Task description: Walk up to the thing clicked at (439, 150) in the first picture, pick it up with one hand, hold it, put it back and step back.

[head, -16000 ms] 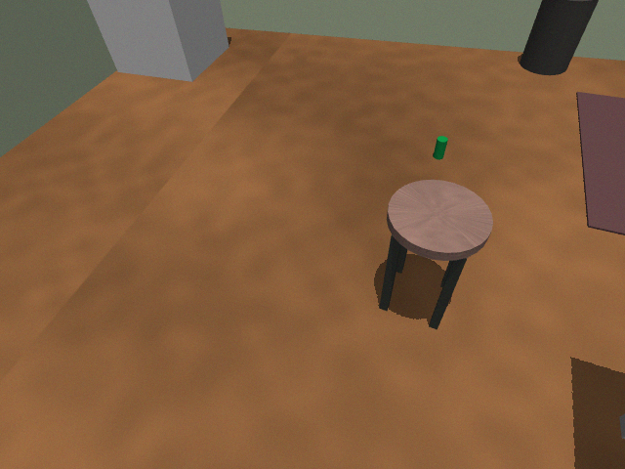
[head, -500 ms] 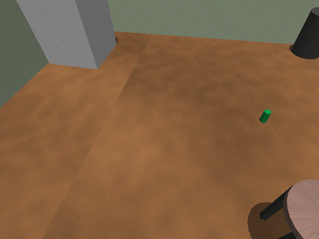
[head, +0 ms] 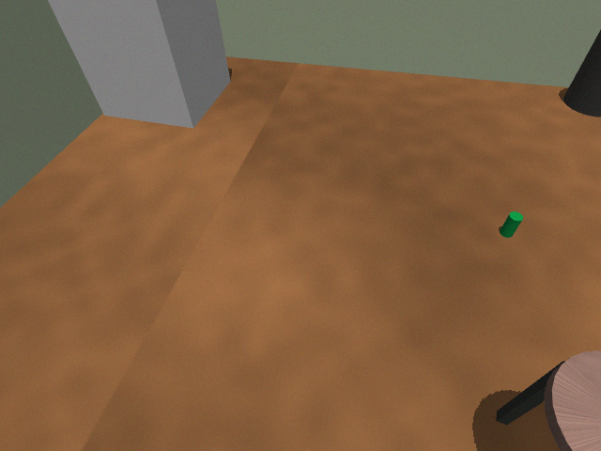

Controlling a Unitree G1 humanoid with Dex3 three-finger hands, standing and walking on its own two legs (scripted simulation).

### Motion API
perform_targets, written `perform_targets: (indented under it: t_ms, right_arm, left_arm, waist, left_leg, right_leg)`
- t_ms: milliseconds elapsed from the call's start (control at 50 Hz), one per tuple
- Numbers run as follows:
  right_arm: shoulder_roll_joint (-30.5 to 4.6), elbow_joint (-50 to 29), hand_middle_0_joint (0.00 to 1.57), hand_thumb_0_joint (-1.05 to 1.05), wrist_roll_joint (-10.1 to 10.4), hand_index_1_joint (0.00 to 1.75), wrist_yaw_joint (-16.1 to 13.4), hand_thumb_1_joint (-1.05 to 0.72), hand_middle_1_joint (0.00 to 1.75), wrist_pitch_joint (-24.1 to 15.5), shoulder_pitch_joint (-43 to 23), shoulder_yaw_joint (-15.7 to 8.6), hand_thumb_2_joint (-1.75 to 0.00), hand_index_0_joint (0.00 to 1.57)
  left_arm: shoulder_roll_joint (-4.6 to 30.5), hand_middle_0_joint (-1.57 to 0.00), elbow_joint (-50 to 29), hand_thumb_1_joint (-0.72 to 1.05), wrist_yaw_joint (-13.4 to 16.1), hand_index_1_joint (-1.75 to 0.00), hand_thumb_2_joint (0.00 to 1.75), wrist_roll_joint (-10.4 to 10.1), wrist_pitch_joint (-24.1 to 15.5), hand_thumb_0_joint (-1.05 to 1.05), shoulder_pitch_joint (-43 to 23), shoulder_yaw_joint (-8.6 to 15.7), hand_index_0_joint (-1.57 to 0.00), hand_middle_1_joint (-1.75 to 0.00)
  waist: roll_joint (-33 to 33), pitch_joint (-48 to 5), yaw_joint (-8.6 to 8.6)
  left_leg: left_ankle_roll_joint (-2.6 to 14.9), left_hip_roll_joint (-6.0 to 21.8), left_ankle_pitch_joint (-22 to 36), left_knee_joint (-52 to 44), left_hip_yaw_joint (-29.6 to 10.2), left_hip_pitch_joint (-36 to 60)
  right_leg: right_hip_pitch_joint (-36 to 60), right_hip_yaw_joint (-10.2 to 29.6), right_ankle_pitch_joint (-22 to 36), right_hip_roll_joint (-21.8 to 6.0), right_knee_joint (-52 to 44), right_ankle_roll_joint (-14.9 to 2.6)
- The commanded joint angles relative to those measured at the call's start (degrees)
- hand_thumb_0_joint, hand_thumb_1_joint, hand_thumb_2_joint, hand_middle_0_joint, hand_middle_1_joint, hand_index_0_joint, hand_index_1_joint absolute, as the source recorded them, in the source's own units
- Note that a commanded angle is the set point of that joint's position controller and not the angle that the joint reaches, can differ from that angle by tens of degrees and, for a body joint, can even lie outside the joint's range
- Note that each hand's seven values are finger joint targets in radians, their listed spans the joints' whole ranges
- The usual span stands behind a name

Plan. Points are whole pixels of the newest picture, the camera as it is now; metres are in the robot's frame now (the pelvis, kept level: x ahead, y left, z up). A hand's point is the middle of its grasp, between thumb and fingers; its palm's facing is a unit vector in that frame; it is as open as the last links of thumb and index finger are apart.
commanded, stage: stand
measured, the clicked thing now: (511, 224) +1.10 -0.80 -0.73
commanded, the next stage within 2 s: walk up in 1.74 s
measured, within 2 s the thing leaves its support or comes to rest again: neither
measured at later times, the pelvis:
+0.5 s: pelvis +0.00 +0.00 +0.00, yaw +0 degrees
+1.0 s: pelvis +0.00 +0.00 +0.00, yaw +1 degrees
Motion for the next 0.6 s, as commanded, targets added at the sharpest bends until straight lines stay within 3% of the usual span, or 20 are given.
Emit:
perform_targets:
  t_ms: [0,180,300,460,500,580]
  right_arm:
    - [-12.5,-3.4,0.20,0.00,0.0,0.30,-1.2,-0.90,0.30,-1.6,-2.8,-2.4,-0.90,0.20]
    - [-12.4,-3.6,0.20,0.00,0.0,0.30,-1.2,-0.90,0.30,-1.3,-2.6,-2.1,-0.90,0.20]
    - [-12.5,-3.8,0.20,0.00,0.1,0.30,-1.1,-0.90,0.30,-1.5,-2.6,-2.0,-0.90,0.20]
    - [-12.6,-3.9,0.20,0.00,0.0,0.30,-1.1,-0.90,0.30,-1.4,-2.2,-2.0,-0.90,0.20]
    - [-12.6,-3.7,0.20,0.00,0.0,0.30,-1.1,-0.90,0.30,-1.4,-1.6,-1.9,-0.90,0.20]
    - [-12.8,-3.7,0.20,0.00,0.0,0.30,-1.0,-0.90,0.30,-1.4,-1.5,-1.9,-0.90,0.20]
  left_arm:
    - [12.1,-0.20,-3.4,0.90,0.9,-0.30,0.90,0.1,-1.2,0.00,-1.9,2.5,-0.20,-0.30]
    - [12.1,-0.20,-3.7,0.90,1.1,-0.30,0.90,0.3,-1.0,0.00,-1.9,2.4,-0.20,-0.30]
    - [12.1,-0.20,-3.5,0.90,0.9,-0.30,0.90,0.2,-1.0,0.00,-1.3,2.4,-0.20,-0.30]
    - [12.2,-0.20,-3.8,0.90,0.9,-0.30,0.90,0.3,-0.9,0.00,-1.5,2.3,-0.20,-0.30]
    - [12.4,-0.20,-3.8,0.90,0.8,-0.30,0.90,0.3,-0.8,0.00,-1.6,2.4,-0.20,-0.30]
    - [12.3,-0.20,-3.5,0.90,0.7,-0.30,0.90,0.3,-0.8,0.00,-1.0,2.4,-0.20,-0.30]
  waist:
    - [0.8,-6.9,-0.45]
    - [0.3,-5.2,-0.44]
    - [0.2,-4.8,-0.08]
    - [0.1,-4.3,-0.26]
    - [0.5,-3.9,-0.44]
    - [0.1,-3.0,-0.22]
  left_leg:
    - [0.94,7.4,13.5,-0.6,-6.6,8.9]
    - [0.95,7.0,8.5,-1.4,-6.7,7.1]
    - [0.99,7.0,10.7,-1.6,-6.9,7.4]
    - [0.88,6.8,8.6,-1.9,-7.1,6.8]
    - [0.99,6.6,5.0,-2.2,-7.0,6.5]
    - [1.10,6.6,3.3,-3.0,-7.7,5.8]
  right_leg:
    - [-3.3,3.5,14.6,-6.2,-1.9,-2.44]
    - [-3.2,3.4,11.0,-6.4,-3.4,-2.26]
    - [-3.1,3.0,11.9,-6.3,-3.0,-2.30]
    - [-3.6,2.9,9.9,-6.1,-3.5,-2.42]
    - [-3.8,3.3,7.7,-6.4,-4.0,-2.60]
    - [-4.5,3.1,6.1,-6.1,-4.0,-2.60]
